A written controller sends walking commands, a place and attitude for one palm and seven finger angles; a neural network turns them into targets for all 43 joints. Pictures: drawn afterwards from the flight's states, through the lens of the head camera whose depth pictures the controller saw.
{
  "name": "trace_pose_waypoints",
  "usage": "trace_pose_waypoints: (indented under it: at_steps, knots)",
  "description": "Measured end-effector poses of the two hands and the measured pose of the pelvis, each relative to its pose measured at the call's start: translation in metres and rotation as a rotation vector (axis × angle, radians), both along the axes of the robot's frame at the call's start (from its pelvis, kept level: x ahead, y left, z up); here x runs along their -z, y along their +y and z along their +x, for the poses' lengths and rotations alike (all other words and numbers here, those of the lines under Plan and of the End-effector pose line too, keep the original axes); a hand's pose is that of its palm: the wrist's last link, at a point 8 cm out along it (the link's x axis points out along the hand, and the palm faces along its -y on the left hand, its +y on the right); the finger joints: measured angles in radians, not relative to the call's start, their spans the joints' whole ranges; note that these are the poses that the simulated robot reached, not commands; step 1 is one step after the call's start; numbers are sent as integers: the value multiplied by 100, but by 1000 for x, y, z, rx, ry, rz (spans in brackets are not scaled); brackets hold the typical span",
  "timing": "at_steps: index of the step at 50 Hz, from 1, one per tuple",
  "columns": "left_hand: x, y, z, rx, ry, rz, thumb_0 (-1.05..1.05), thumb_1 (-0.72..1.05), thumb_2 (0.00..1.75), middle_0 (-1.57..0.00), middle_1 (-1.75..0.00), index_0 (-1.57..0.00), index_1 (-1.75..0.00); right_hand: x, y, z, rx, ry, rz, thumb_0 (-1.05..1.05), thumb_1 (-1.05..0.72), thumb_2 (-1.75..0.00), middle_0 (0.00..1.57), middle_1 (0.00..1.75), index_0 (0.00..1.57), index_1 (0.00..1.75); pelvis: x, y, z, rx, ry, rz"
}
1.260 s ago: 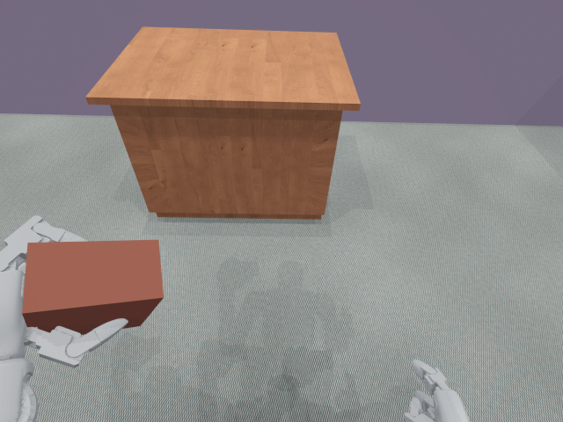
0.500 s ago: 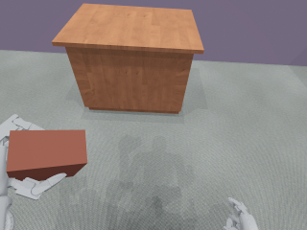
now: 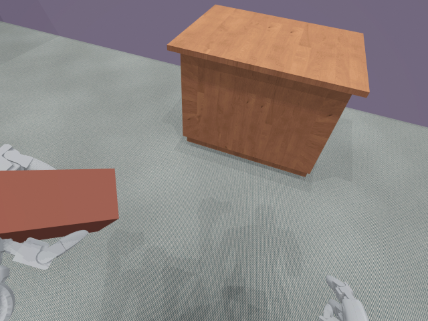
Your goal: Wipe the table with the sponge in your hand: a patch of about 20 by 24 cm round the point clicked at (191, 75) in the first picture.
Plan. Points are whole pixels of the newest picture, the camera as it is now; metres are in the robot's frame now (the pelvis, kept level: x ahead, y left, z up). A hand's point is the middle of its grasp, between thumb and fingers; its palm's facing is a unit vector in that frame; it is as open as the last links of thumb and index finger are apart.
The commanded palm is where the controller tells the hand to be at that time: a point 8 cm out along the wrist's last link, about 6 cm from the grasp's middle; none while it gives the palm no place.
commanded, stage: walk to a spot facing it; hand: left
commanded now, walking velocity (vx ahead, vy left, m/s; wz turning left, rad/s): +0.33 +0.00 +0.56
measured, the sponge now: (75, 206) +0.22 +0.21 +0.17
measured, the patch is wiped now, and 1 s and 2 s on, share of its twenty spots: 0.00 0.00 0.00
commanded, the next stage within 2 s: none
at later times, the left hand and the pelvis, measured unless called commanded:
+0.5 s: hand (65, 226) +0.19 +0.20 +0.19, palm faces +0.58 -0.65 -0.49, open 10.5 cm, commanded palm +0.12 +0.24 +0.20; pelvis +0.05 -0.08 +0.02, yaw +18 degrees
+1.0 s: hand (57, 155) +0.28 +0.25 +0.20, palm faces +0.69 -0.58 -0.43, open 10.5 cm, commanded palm +0.20 +0.26 +0.20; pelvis +0.17 -0.06 +0.01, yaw +24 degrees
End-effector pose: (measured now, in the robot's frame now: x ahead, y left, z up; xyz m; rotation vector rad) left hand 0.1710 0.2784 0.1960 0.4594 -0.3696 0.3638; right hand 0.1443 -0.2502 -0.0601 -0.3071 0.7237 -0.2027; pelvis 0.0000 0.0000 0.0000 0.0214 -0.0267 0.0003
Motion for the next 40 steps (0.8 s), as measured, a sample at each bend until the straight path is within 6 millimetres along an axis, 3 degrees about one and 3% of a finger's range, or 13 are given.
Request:
trace_pose_waypoints:
  at_steps: [5, 12, 19, 24, 30, 35, 40]
  knots:
    - [-8, 10, -20, -81, 4, 18, -1, -51, 99, -69, -136, -69, -136, -3, 27, 14, -79, -4, 84, 1, -90, -90, 20, 30, 20, 29, -10, -5, 1, -78, -5, -38]
    - [-15, -7, -40, -176, 50, 14, -1, -51, 99, -69, -136, -69, -136, 5, 48, 38, -214, 22, 178, 1, -90, -90, 21, 30, 21, 30, -19, -28, 14, -151, 1, -44]
    - [-6, -40, -36, -281, 107, 30, -1, -51, 99, -69, -136, -69, -136, 34, 26, 80, -338, 83, 189, 1, -90, -90, 21, 30, 21, 30, -7, -66, 30, -244, -2, 1]
    - [-14, -57, -34, -308, 166, 38, -1, -51, 99, -69, -136, -69, -136, 23, -5, 112, -336, 110, 136, 2, -90, -90, 21, 30, 21, 30, -22, -77, 50, -298, 8, 40]
    - [-23, -51, -29, -392, 203, 78, -1, -51, 100, -69, -136, -69, -136, 12, -27, 154, -346, 105, 82, 1, -90, -90, 20, 30, 21, 29, -29, -83, 75, -358, 28, 58]
    - [-22, -42, -20, -458, 173, 48, -1, -51, 100, -69, -136, -69, -136, 8, -19, 186, -385, 107, 63, 1, -91, -90, 20, 30, 20, 29, -28, -80, 97, -389, 36, 51]
    - [-17, -32, -2, -474, 96, 18, -1, -51, 100, -69, -136, -69, -136, 5, 12, 217, -436, 93, 61, 1, -91, -90, 20, 30, 20, 29, -20, -69, 123, -397, 39, 52]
